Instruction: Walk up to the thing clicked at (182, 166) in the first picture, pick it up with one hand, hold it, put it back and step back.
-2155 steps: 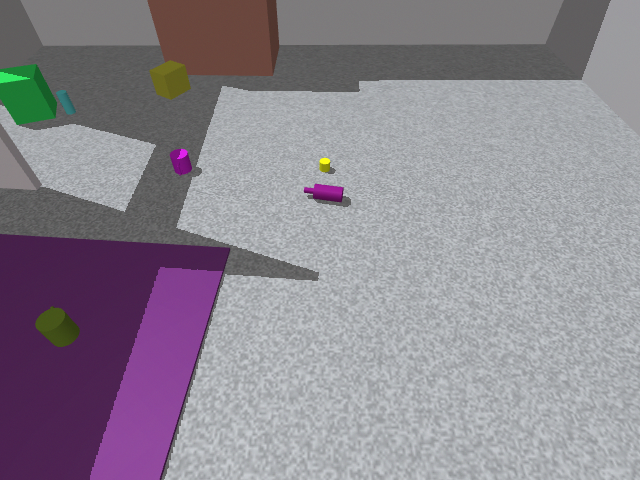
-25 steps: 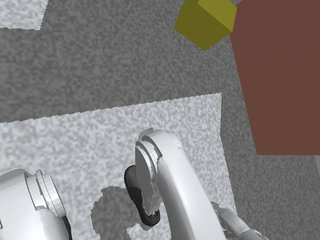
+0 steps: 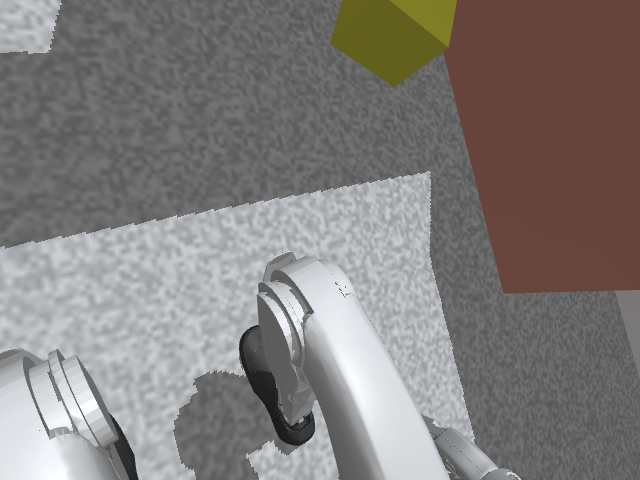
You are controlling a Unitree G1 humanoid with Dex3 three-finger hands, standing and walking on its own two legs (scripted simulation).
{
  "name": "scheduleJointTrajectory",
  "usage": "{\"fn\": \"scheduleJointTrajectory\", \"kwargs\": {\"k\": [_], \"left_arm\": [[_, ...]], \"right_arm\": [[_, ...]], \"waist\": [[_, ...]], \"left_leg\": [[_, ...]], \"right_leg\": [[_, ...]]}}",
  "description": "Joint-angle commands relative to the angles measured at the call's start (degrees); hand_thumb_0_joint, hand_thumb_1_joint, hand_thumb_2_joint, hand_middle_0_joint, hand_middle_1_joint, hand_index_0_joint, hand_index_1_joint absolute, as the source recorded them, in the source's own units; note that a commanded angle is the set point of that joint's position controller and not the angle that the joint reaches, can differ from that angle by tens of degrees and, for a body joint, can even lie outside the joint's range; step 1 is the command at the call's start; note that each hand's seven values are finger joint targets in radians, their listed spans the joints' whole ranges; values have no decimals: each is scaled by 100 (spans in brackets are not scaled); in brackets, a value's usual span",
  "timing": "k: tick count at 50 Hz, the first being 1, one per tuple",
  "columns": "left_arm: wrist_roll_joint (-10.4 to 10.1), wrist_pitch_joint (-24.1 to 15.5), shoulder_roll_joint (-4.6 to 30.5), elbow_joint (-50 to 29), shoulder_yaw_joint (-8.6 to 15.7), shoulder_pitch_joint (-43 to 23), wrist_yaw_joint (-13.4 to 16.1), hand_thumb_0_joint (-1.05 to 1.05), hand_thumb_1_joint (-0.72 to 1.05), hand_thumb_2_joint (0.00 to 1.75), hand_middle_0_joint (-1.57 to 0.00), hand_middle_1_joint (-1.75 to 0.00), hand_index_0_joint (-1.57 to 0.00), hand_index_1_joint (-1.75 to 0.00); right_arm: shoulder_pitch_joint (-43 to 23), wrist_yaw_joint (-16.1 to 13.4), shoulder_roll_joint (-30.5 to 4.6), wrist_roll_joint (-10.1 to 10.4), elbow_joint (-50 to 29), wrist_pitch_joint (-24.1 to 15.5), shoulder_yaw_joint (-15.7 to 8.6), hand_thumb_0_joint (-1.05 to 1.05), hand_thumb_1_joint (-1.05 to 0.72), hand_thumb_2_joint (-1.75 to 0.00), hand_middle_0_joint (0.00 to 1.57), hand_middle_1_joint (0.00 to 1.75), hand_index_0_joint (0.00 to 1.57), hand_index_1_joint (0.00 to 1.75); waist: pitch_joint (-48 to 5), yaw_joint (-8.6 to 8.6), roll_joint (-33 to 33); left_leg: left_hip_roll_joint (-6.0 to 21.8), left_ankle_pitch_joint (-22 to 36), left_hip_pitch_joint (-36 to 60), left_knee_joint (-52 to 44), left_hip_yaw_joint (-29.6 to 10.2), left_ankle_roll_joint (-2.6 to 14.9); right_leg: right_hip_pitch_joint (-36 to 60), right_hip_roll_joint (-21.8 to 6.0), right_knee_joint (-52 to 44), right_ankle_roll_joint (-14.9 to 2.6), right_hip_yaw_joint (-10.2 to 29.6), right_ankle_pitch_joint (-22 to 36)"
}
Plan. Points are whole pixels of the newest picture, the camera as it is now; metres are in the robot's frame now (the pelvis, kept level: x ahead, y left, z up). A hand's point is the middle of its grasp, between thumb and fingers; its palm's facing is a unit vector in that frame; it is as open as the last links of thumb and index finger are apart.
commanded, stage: close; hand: left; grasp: from above
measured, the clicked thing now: out of the picture +0.47 +0.37 -0.26
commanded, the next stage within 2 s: settle in 1.14 s
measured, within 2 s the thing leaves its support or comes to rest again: leaves its support in 1.58 s
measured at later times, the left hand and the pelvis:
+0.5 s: hand out of the picture +0.46 +0.34 -0.23, palm faces -0.43 -0.14 -0.89, open 12.1 cm; pelvis +0.00 +0.00 +0.00, yaw +0 degrees
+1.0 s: hand out of the picture +0.46 +0.34 -0.22, palm faces -0.43 -0.14 -0.89, open 11.4 cm; pelvis +0.00 +0.00 +0.00, yaw +0 degrees
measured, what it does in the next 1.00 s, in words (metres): stands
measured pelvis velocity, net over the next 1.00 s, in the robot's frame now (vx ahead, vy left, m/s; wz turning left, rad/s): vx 0.00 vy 0.00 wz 0.00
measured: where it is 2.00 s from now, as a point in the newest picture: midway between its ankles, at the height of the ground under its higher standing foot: (211, 448)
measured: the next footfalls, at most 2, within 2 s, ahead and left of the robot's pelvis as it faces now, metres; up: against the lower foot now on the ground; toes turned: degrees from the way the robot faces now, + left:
none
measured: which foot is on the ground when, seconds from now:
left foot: down 0.00-1.00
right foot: down 0.00-1.00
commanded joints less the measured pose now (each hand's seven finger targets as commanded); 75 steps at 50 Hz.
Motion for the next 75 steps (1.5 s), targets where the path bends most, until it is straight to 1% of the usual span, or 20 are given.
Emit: {"fn": "scheduleJointTrajectory", "kwargs": {"k": [1, 7, 10, 12, 13, 16, 18, 20, 26, 35, 39, 43, 49, 53, 55, 61, 64, 71, 74, 75], "left_arm": [[-49, -57, 1238, -533, 45, -1236, 134, 0, -35, 97, -15, -111, -17, -108], [35, -117, 1084, -578, -128, -1361, 148, 0, -28, 92, -19, -107, -22, -104], [74, -122, 1282, -596, -10, -1380, 216, 0, -24, 93, -23, -105, -25, -103], [88, -156, 1150, -843, -87, -1590, 248, 0, -20, 92, -26, -106, -29, -103], [128, -113, 1085, -482, -102, -1440, 266, 0, -18, 91, -27, -106, -30, -103], [128, -110, 1039, -449, -186, -1513, 296, 0, -15, 86, -29, -103, -32, -99], [115, -73, 974, -392, -254, -1443, 270, 0, -14, 83, -29, -100, -33, -97], [104, -53, 1144, -486, -180, -1510, 286, 0, -10, 87, -33, -102, -37, -99], [11, -39, 1173, -576, -151, -1630, 291, 0, 2, 87, -42, -102, -46, -98], [-84, -28, 1053, -268, -219, -1304, 199, 0, 9, 87, -47, -101, -50, -98], [-106, -82, 1153, -484, -162, -1418, 216, 0, 13, 89, -51, -102, -54, -98], [-88, -109, 1089, -368, -226, -1419, 184, 0, 16, 89, -53, -102, -56, -99], [-24, -101, 1125, -481, -174, -1380, 225, 0, 21, 91, -56, -104, -59, -100], [-21, -66, 991, -287, -257, -1407, 225, 0, 24, 90, -57, -105, -61, -101], [-5, -71, 1146, -544, -172, -1589, 251, 0, 28, 93, -62, -105, -65, -101], [34, -7, 1085, -443, -214, -1534, 222, 0, 36, 96, -66, -108, -69, -104], [7, 10, 1134, -441, -201, -1436, 217, 0, 29, 103, -68, -109, -71, -106], [-2, 76, 1181, -771, -178, -1628, 105, 0, 35, 104, -72, -110, -75, -107], [-44, 96, 1296, -1036, -3, -1543, 105, 0, 35, 104, -73, -108, -76, -106], [-33, 123, 1195, -1032, -74, -1513, 67, 0, 36, 104, -74, -107, -76, -105]], "right_arm": [[981, -95, -1796, 25, -8, 69, -505, 0, -90, -90, 20, 30, 20, 30], [1002, -100, -1795, 20, -6, 51, -561, 0, -90, -90, 20, 30, 20, 30], [999, -110, -1822, 10, 54, 60, -576, 0, -90, -90, 20, 30, 20, 30], [1002, -109, -1817, -14, 14, 40, -569, 0, -90, -90, 20, 30, 20, 30], [1053, -100, -1835, -2, 92, 35, -581, 0, -90, -90, 20, 30, 20, 30], [1039, -112, -1846, -17, 22, 24, -556, 0, -89, -90, 20, 30, 20, 30], [982, -99, -1822, 14, 4, -29, -556, 0, -90, -90, 20, 30, 20, 30], [989, -102, -1860, 22, -15, -59, -547, 0, -90, -90, 20, 30, 20, 30], [980, -114, -1870, 19, -92, -89, -537, 0, -90, -90, 20, 30, 20, 30], [1028, -151, -1851, 16, -38, -64, -506, 0, -90, -90, 20, 30, 20, 30], [995, -161, -1871, 16, -82, -63, -517, 0, -90, -90, 20, 30, 20, 30], [1088, -167, -1858, 9, 5, -44, -496, 0, -90, -90, 20, 30, 20, 30], [1099, -156, -1853, -22, -3, -20, -499, 0, -90, -90, 20, 30, 20, 30], [1040, -159, -1860, -6, -33, -24, -521, 0, -90, -90, 20, 30, 20, 30], [1074, -164, -1867, -25, 15, -16, -516, 0, -90, -90, 20, 30, 20, 30], [1078, -144, -1910, -1, -75, -52, -509, 0, -90, -90, 20, 30, 20, 30], [1028, -148, -1880, -29, -77, -26, -513, 0, -91, -90, 20, 30, 20, 30], [1091, -168, -1871, 0, -109, -6, -561, 0, -92, -90, 20, 30, 20, 30], [1026, -174, -1864, 28, -155, 21, -608, 0, -92, -90, 20, 30, 20, 30], [1078, -159, -1821, 34, -119, 30, -616, 0, -92, -90, 20, 30, 20, 30]], "waist": [[-3664, -121, 2883], [-3490, -162, 2947], [-3675, -103, 2998], [-3820, -146, 3070], [-3606, -214, 2981], [-3407, -305, 2808], [-3231, -251, 2746], [-3373, -228, 2854], [-3594, -242, 2884], [-3234, -268, 2527], [-3455, -183, 2617], [-3286, -282, 2515], [-3572, -198, 2775], [-3191, -323, 2594], [-3442, -255, 2806], [-3264, -322, 2733], [-3381, -250, 2774], [-3719, -198, 3003], [-3980, 9, 3187], [-3953, -65, 3172]], "left_leg": [[118, 1291, 2792, -1393, 574, 114], [109, 1188, 2784, -1391, 632, 115], [129, 1200, 2888, -1434, 589, 87], [119, 1358, 3017, -1445, 572, 71], [135, 1314, 2997, -1441, 525, 66], [125, 1152, 2753, -1458, 566, 107], [115, 1096, 2702, -1411, 599, 117], [117, 1136, 2811, -1446, 593, 99], [131, 1117, 2862, -1492, 571, 93], [130, 828, 2585, -1499, 538, 122], [110, 1003, 2656, -1443, 590, 131], [113, 923, 2513, -1415, 592, 150], [120, 1276, 2859, -1517, 542, 89], [113, 901, 2591, -1513, 549, 115], [115, 997, 2743, -1518, 556, 91], [101, 1013, 2678, -1527, 547, 96], [119, 944, 2723, -1561, 560, 97], [99, 1194, 2943, -1514, 610, 88], [97, 1344, 3003, -1508, 637, 54], [104, 1338, 3012, -1494, 662, 73]], "right_leg": [[1971, 166, -1183, -459, -625, 1603], [1895, 176, -1223, -461, -579, 1559], [1908, 180, -1198, -480, -612, 1520], [1926, 164, -1179, -471, -669, 1660], [1770, 153, -1119, -474, -683, 1626], [1829, 188, -1240, -449, -664, 1549], [1701, 169, -1216, -450, -622, 1488], [1776, 164, -1221, -454, -609, 1494], [1890, 159, -1248, -451, -645, 1492], [1833, 168, -1316, -433, -644, 1259], [1939, 163, -1337, -426, -629, 1434], [1929, 168, -1386, -402, -616, 1388], [2089, 161, -1281, -438, -659, 1637], [1836, 169, -1341, -443, -638, 1365], [1906, 160, -1328, -441, -654, 1444], [1806, 146, -1301, -448, -667, 1427], [1910, 169, -1347, -446, -645, 1373], [1956, 146, -1295, -466, -607, 1579], [1954, 144, -1275, -516, -621, 1650], [2058, 153, -1294, -487, -574, 1682]]}}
